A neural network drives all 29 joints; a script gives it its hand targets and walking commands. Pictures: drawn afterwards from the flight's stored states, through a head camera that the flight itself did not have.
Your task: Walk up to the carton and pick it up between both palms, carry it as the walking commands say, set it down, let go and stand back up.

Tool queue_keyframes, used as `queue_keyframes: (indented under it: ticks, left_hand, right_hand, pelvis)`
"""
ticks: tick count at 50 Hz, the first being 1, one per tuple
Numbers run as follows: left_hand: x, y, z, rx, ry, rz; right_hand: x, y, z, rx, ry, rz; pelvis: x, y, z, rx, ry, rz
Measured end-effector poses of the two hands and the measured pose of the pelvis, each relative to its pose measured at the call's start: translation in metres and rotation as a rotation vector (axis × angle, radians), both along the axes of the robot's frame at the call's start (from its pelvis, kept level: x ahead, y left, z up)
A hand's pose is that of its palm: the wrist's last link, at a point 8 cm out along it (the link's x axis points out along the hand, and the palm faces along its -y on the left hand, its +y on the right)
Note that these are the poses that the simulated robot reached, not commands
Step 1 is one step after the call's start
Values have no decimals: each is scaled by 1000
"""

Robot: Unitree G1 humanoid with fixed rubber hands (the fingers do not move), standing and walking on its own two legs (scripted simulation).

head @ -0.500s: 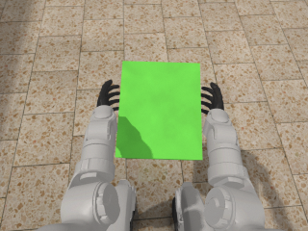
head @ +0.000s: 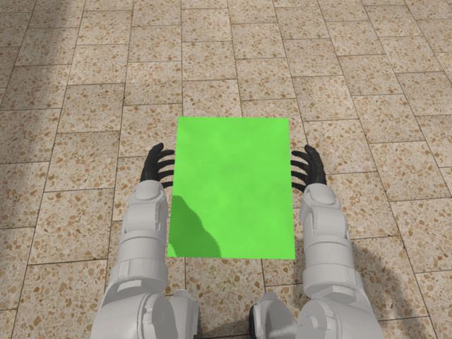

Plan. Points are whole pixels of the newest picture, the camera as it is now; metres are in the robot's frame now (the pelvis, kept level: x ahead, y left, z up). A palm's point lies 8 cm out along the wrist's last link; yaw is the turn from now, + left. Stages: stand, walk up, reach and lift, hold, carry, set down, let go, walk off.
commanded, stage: reach and lift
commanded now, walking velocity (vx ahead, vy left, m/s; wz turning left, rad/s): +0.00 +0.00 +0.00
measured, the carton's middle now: (231, 192) +0.40 +0.00 -0.11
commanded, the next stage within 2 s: none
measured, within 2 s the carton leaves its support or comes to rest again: neither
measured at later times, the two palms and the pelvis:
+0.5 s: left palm (137, 180) +0.37 +0.15 +0.04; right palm (327, 182) +0.36 -0.15 +0.05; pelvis +0.02 +0.01 +0.06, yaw +0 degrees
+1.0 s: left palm (125, 172) +0.35 +0.15 +0.11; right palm (355, 177) +0.34 -0.15 +0.12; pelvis +0.03 +0.00 +0.08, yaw -1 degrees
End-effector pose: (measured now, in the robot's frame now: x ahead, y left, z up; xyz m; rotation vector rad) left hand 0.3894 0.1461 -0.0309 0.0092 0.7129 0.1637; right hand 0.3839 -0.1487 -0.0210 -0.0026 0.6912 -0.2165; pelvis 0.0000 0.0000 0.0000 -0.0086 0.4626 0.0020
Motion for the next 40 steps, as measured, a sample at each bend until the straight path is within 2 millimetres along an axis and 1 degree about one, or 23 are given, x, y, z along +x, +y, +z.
queue_keyframes:
  ticks: [10, 18, 31, 40]
  left_hand:
    - [-9, 4, 29, -13, -6, -16]
    - [-16, 7, 51, -12, -9, -13]
    - [-26, 3, 90, -13, -28, -25]
    - [-33, 2, 118, 0, -39, -35]
  right_hand:
    - [-8, 0, 28, 21, -6, 28]
    - [-14, 3, 49, 23, -9, 27]
    - [-24, -1, 88, 12, -24, 26]
    - [-33, -3, 115, 14, -34, 36]
  pelvis:
    - [9, 2, 28, 0, -79, 0]
    - [18, 5, 45, 0, -139, -1]
    - [29, 8, 67, 0, -256, -5]
    - [32, 6, 77, 3, -362, -10]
